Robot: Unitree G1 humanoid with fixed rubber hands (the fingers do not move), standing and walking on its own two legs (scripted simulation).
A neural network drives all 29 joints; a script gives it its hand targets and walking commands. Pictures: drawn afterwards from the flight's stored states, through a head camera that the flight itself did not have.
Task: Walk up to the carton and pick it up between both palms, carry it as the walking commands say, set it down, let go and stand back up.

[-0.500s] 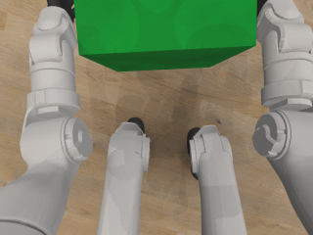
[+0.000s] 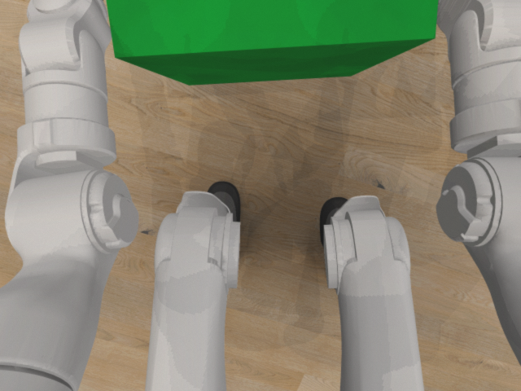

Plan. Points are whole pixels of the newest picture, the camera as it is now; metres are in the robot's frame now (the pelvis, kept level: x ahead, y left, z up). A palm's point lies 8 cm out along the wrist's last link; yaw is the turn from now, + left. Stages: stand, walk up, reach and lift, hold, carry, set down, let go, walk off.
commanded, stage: set down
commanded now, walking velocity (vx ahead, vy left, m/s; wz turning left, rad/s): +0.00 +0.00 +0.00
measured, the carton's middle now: out of the picture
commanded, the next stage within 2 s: none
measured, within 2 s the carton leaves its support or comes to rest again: rests again in 0.06 s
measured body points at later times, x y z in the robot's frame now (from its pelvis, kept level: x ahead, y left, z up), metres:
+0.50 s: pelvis -0.01 +0.00 -0.02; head +0.37 +0.02 +0.23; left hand +0.55 +0.25 -0.17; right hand +0.58 -0.14 -0.17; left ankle +0.11 +0.13 -0.37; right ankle +0.09 -0.13 -0.37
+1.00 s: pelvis -0.01 +0.00 -0.02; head +0.36 +0.02 +0.22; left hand +0.54 +0.25 -0.18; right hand +0.58 -0.14 -0.18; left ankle +0.11 +0.13 -0.37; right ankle +0.09 -0.13 -0.37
